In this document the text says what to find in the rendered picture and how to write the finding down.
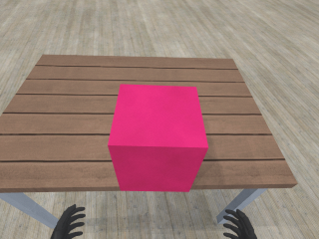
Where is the carton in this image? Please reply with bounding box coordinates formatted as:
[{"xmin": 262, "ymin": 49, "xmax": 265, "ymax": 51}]
[{"xmin": 108, "ymin": 84, "xmax": 208, "ymax": 192}]

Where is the left robot hand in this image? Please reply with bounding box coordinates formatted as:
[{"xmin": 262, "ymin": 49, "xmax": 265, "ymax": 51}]
[{"xmin": 50, "ymin": 204, "xmax": 86, "ymax": 239}]

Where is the table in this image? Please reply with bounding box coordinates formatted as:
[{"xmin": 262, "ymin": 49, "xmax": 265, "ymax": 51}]
[{"xmin": 0, "ymin": 54, "xmax": 298, "ymax": 229}]

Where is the right robot hand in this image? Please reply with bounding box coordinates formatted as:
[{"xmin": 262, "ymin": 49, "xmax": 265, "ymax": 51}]
[{"xmin": 223, "ymin": 209, "xmax": 257, "ymax": 239}]

